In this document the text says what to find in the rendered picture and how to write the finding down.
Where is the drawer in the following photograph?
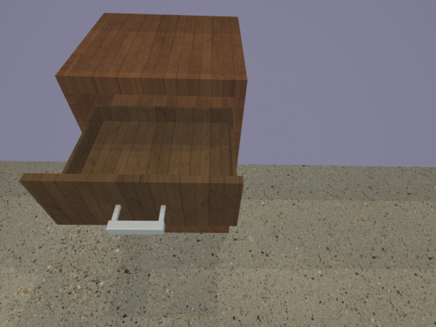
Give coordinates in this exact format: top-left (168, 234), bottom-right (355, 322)
top-left (19, 105), bottom-right (244, 226)

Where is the handle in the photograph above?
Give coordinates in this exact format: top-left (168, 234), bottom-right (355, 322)
top-left (106, 205), bottom-right (166, 234)

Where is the cabinet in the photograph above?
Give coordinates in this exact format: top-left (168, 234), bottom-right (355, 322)
top-left (55, 13), bottom-right (247, 233)

